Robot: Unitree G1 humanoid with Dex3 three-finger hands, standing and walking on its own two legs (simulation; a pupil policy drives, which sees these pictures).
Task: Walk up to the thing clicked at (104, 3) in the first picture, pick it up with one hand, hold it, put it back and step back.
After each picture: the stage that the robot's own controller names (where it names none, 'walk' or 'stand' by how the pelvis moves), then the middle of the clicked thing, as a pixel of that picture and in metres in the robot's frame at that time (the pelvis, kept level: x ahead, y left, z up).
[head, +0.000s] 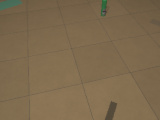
stand; (103, 7) +2.09 -0.33 -0.65
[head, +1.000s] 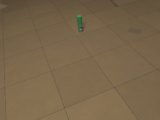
walk; (80, 24) +1.97 +0.09 -0.62
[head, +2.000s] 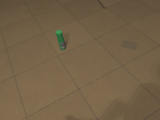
walk; (61, 40) +1.35 +0.33 -0.64
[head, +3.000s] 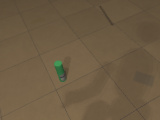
walk; (60, 71) +0.88 +0.27 -0.65
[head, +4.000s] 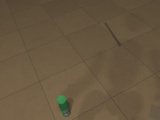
walk; (64, 106) +0.57 +0.23 -0.65
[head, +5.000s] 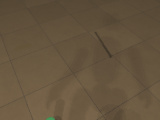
stand; out of the picture +0.41 +0.22 -0.64
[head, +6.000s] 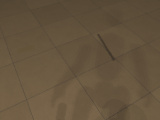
stand; out of the picture +0.39 +0.21 -0.66
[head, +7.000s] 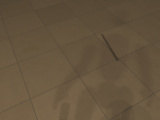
stand; out of the picture +0.39 +0.21 -0.66
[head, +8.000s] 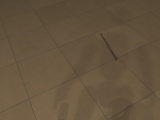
stand; out of the picture +0.39 +0.22 -0.66
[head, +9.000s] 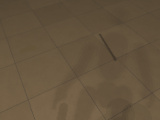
stand; out of the picture +0.39 +0.22 -0.66
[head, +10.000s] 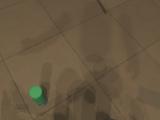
go down; (39, 97) +0.41 +0.23 -0.51
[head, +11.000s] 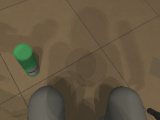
go down; (28, 62) +0.46 +0.26 -0.27
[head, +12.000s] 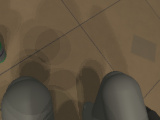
close in; out of the picture +0.44 +0.29 -0.19
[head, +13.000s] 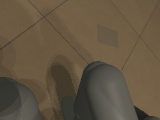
close; out of the picture +0.43 +0.31 -0.15
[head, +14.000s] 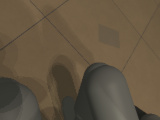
lift; out of the picture +0.42 +0.31 -0.16
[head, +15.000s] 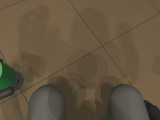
lift; (2, 77) +0.32 +0.27 -0.02
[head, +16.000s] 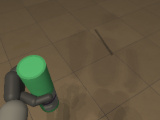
hold; (42, 88) +0.32 +0.14 +0.07
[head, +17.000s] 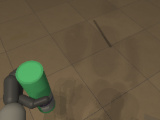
hold; (40, 91) +0.32 +0.16 +0.02
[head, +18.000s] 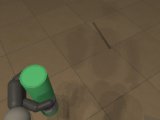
crouch; (43, 94) +0.31 +0.15 +0.01
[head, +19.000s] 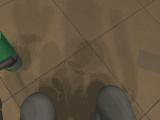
crouch; (2, 52) +0.44 +0.23 -0.06
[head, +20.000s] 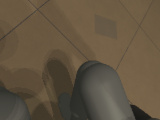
lower; out of the picture +0.44 +0.31 -0.17
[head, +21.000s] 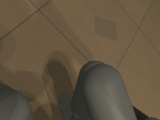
lower; out of the picture +0.44 +0.32 -0.16
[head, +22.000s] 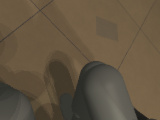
lower; out of the picture +0.43 +0.32 -0.16
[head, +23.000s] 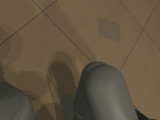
lower; out of the picture +0.42 +0.31 -0.16
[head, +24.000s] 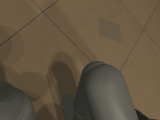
loosen; out of the picture +0.42 +0.29 -0.16
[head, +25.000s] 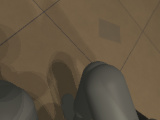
withdraw; out of the picture +0.42 +0.29 -0.16
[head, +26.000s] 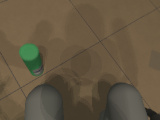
walk; (33, 62) +0.45 +0.23 -0.26
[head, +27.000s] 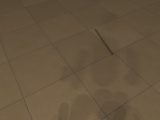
stand; out of the picture +0.37 +0.18 -0.59
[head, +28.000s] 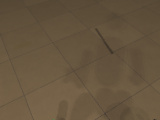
stand; out of the picture +0.39 +0.20 -0.60
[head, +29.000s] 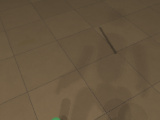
stand; out of the picture +0.39 +0.19 -0.62
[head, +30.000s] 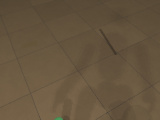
walk; out of the picture +0.41 +0.19 -0.65
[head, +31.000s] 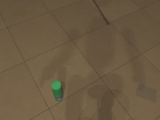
walk; (57, 91) +0.54 +0.17 -0.64
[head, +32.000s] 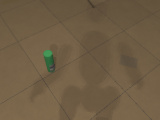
walk; (49, 62) +0.80 +0.26 -0.63
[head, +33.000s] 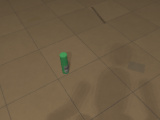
stand; (64, 63) +1.02 +0.21 -0.64
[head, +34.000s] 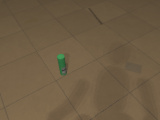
stand; (62, 65) +1.02 +0.21 -0.66
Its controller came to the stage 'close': yes
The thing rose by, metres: 0.67
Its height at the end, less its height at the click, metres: +0.00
